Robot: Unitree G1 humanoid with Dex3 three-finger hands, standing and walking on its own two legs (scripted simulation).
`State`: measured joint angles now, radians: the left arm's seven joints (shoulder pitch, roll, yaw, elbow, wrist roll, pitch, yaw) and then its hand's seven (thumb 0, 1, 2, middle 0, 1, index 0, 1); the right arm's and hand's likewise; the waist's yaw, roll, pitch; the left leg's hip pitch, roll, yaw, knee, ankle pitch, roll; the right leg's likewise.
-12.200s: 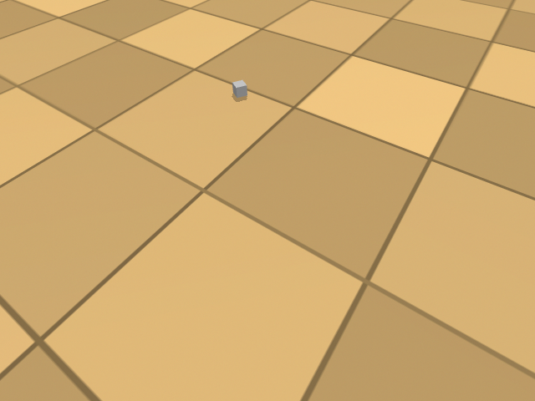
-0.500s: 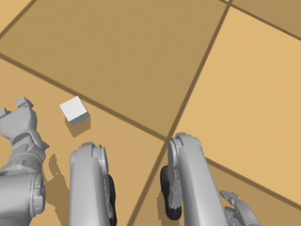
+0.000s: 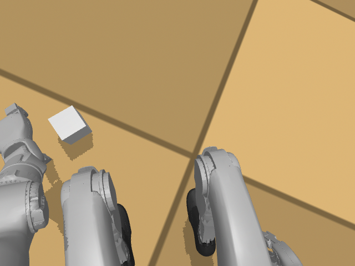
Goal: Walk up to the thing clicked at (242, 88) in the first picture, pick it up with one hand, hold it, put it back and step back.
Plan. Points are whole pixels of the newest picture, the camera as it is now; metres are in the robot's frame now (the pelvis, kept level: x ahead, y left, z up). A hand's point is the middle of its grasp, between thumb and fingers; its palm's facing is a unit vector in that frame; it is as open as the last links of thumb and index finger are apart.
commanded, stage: rise first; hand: left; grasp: from above
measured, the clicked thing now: (71, 125) +0.48 +0.26 -0.31
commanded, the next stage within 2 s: none
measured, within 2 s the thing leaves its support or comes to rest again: neither
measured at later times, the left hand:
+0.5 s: hand (36, 138) +0.42 +0.30 -0.19, palm faces -0.33 -0.26 -0.91, open 13.0 cm
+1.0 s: hand (42, 134) +0.43 +0.29 -0.19, palm faces -0.33 -0.25 -0.91, open 13.0 cm
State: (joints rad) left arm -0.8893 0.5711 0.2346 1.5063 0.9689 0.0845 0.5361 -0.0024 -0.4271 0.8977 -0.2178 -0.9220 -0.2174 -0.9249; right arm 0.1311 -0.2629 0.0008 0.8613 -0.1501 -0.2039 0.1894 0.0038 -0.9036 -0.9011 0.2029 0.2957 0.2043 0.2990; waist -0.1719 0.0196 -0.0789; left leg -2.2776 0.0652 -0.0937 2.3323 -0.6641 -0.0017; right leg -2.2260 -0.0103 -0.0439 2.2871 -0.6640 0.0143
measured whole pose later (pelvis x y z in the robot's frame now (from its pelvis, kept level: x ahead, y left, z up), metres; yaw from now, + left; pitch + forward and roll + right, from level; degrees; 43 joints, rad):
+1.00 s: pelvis +0.00 +0.00 -0.02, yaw -2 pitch +34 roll -6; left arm -0.95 0.60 0.26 1.58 1.00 0.08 0.59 0.00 -0.35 0.82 -0.33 -0.79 -0.31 -0.81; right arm 0.14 -0.30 0.03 0.86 -0.17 -0.23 0.27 0.00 -0.92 -0.91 0.20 0.30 0.20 0.30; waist -0.22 0.02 -0.04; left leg -2.33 0.06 -0.13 2.40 -0.67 -0.01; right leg -2.27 0.00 -0.07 2.34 -0.66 0.01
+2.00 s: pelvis +0.00 +0.00 -0.02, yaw -2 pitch +33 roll -6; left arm -0.97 0.63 0.26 1.62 1.01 0.07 0.58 0.00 -0.40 0.87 -0.30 -0.79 -0.27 -0.82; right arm 0.15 -0.31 0.03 0.87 -0.19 -0.25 0.31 0.00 -0.91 -0.90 0.20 0.30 0.20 0.30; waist -0.22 0.02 -0.04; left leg -2.33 0.06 -0.13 2.41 -0.67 -0.01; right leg -2.26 0.00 -0.07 2.34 -0.66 0.02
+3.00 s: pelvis +0.00 +0.00 -0.03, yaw -2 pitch +31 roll -6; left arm -1.00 0.66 0.29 1.66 1.05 0.01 0.65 0.00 -0.59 1.02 -0.12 -0.97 -0.10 -1.00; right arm 0.19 -0.32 0.05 0.90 -0.23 -0.29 0.35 0.00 -0.90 -0.90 0.20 0.30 0.20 0.30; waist -0.27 -0.01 0.03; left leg -2.35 0.05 -0.16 2.45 -0.66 -0.03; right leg -2.29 0.00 -0.09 2.38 -0.65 0.01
